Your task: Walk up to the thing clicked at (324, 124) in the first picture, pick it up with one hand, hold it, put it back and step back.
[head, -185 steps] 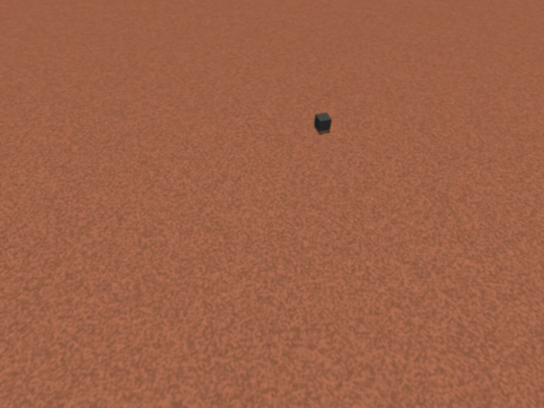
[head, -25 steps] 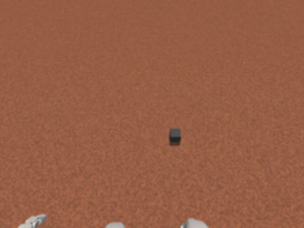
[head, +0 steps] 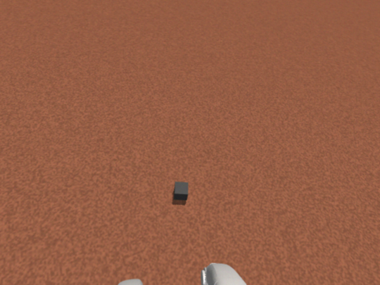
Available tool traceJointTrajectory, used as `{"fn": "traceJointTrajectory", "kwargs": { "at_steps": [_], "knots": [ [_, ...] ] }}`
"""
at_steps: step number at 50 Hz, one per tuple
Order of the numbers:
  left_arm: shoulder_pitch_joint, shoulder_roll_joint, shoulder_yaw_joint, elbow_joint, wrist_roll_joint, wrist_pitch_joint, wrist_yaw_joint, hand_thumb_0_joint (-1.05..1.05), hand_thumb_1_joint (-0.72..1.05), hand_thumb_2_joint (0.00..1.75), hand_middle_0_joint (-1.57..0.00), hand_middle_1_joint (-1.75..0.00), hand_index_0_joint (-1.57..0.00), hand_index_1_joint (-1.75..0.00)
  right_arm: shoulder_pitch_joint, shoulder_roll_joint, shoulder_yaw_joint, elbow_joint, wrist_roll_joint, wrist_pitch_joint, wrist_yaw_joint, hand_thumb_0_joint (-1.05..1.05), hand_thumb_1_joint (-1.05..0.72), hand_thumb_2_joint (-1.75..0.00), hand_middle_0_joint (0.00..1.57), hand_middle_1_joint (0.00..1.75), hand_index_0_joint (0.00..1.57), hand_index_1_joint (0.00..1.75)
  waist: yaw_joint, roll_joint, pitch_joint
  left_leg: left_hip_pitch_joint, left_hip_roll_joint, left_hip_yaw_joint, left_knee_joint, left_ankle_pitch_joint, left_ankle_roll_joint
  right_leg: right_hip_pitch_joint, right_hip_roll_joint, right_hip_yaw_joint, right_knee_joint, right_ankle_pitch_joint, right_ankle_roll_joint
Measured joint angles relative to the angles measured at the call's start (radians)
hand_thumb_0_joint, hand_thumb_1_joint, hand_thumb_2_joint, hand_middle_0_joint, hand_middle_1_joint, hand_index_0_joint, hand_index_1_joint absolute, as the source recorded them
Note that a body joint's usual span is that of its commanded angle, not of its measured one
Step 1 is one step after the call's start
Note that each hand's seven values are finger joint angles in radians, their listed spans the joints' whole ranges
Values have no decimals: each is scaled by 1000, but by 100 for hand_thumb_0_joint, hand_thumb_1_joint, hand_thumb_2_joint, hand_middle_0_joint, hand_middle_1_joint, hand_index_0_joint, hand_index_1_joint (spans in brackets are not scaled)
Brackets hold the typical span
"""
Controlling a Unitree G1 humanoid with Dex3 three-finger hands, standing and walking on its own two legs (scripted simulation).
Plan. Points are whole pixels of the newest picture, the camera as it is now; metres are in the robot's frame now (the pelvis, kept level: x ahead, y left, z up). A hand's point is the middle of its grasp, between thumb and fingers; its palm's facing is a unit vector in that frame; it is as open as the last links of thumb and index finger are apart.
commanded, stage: walk up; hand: left
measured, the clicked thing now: (180, 191) +0.68 -0.03 -0.72
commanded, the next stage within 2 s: none
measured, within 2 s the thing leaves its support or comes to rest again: neither
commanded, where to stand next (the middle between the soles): +0.33 -0.28 m, yaw +4 degrees
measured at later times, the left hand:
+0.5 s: hand out of the picture +0.12 +0.10 -0.13, palm faces +0.03 -0.93 -0.37, open 7.3 cm
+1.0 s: hand (193, 208) +0.33 -0.02 -0.15, palm faces +0.00 -0.91 -0.42, open 7.3 cm
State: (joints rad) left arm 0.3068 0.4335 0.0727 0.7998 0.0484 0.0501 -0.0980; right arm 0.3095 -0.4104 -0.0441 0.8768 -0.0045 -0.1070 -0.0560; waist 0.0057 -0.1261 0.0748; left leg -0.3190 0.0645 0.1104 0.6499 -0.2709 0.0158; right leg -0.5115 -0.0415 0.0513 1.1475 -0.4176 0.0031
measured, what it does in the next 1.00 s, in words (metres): steps to the right: right foot, then left foot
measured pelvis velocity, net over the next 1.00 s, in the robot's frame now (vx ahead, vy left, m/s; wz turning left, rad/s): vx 0.25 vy -0.32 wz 0.04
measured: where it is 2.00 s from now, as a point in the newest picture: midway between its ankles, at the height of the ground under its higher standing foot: (232, 267)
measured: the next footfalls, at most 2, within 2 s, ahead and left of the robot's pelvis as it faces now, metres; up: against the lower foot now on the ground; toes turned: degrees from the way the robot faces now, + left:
right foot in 0.20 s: +0.16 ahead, -0.27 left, +0.00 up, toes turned -5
left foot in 0.62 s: +0.28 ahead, -0.10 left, +0.00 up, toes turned +8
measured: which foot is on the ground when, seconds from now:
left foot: down 0.00-0.22, up 0.24-0.60, down 0.62-0.98, up 1.00-1.00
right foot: up 0.00-0.18, down 0.20-0.62, up 0.64-0.96, down 0.98-1.00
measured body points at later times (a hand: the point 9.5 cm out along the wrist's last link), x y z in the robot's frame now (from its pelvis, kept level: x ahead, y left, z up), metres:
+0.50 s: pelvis +0.12 -0.19 +0.01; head +0.15 -0.18 +0.46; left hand +0.12 +0.14 -0.11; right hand +0.21 -0.51 -0.10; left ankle +0.21 -0.08 -0.68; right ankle +0.12 -0.27 -0.72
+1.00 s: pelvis +0.25 -0.32 -0.02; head +0.26 -0.32 +0.43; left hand +0.33 +0.03 -0.12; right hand +0.30 -0.68 -0.11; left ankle +0.24 -0.12 -0.71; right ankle +0.33 -0.48 -0.72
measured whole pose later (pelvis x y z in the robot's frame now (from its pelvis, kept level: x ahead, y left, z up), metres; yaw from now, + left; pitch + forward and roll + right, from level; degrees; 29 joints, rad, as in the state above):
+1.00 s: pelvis +0.25 -0.32 -0.02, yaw +2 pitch -3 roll +0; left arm 0.23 0.45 0.09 0.88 0.02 -0.02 -0.05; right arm 0.31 -0.48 -0.06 0.91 -0.02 -0.04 -0.01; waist -0.03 0.00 0.08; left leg -0.36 0.17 -0.01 0.85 -0.45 0.03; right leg -0.43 -0.08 0.01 0.76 -0.28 0.05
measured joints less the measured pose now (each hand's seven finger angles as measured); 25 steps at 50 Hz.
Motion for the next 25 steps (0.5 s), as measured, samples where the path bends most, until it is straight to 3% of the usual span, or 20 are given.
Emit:
{"fn": "traceJointTrajectory", "kwargs": {
  "at_steps": [4, 7, 9, 10, 12, 14, 17, 21, 25],
  "knots": [
    [-40, 34, 30, -13, -10, 0, -19, 0, 91, 90, -21, -30, -21, -30, 24, -23, -2, 16, -15, 0, 17, 1, -90, -89, 21, 30, 21, 30, -4, 1, 1, 29, 46, -18, -4, -22, -29, -34, -80, 35, -163, 59, 4],
    [-53, 52, 44, -7, -11, 5, -33, 0, 91, 90, -20, -30, -21, -30, 31, -53, -11, 29, -23, 5, 28, 1, -90, -89, 21, 30, 21, 30, -10, 23, -8, 35, 89, -32, 13, -57, -39, -10, -107, 24, -289, 69, -1],
    [-47, 62, 50, 2, -10, 3, -36, 0, 91, 90, -20, -30, -21, -30, 31, -76, -20, 41, -26, 15, 30, 1, -90, -89, 21, 30, 21, 30, -14, 45, -24, 30, 121, -46, 44, -93, -38, 36, -106, -10, -358, 89, -7],
    [-41, 66, 55, 8, -9, -2, -35, 0, 91, 90, -20, -30, -21, -30, 31, -87, -26, 47, -27, 21, 29, 1, -90, -89, 21, 30, 21, 30, -12, 59, -33, 22, 140, -57, 75, -124, -29, 57, -94, -26, -381, 115, 6],
    [-38, 53, 60, 20, 2, -16, -25, 0, 91, 90, -20, -30, -21, -30, 23, -112, -39, 66, -28, 41, 16, 1, -90, -89, 21, 30, 21, 30, -6, 121, -31, -17, 169, -128, 206, -236, 11, 60, -47, -68, -323, 95, 31],
    [-26, 36, 50, 19, 4, -29, -11, 0, 91, 90, -20, -30, -21, -30, 14, -110, -44, 90, -16, 66, 1, 1, -90, -89, 21, 30, 20, 30, 11, 139, -38, -96, 102, -169, 412, -275, 20, 66, -38, -91, -295, 55, 22],
    [3, 4, 28, 22, -5, -38, 5, 0, 91, 90, -20, -30, -21, -30, -10, -91, -30, 111, 3, 66, 1, 1, -91, -89, 21, 30, 20, 30, 46, 154, -43, -187, 25, -126, 548, -210, 27, 123, -15, -111, -376, 69, -5],
    [43, -6, 13, 34, -9, -49, 19, 0, 91, 90, -21, -30, -21, -30, -29, -49, -4, 89, 6, 34, 25, 1, -91, -89, 21, 30, 20, 30, 72, 145, -25, -241, -8, -55, 452, -138, 24, 202, 22, -135, -489, 95, -44],
    [71, -2, 6, 28, -7, -54, 25, 0, 90, 90, -21, -30, -21, -30, -38, -9, 11, 68, 0, 27, 44, 1, -91, -89, 21, 30, 20, 30, 88, 120, -2, -232, -18, -27, 270, -108, 16, 258, 57, -162, -546, 87, -68]
  ]
}}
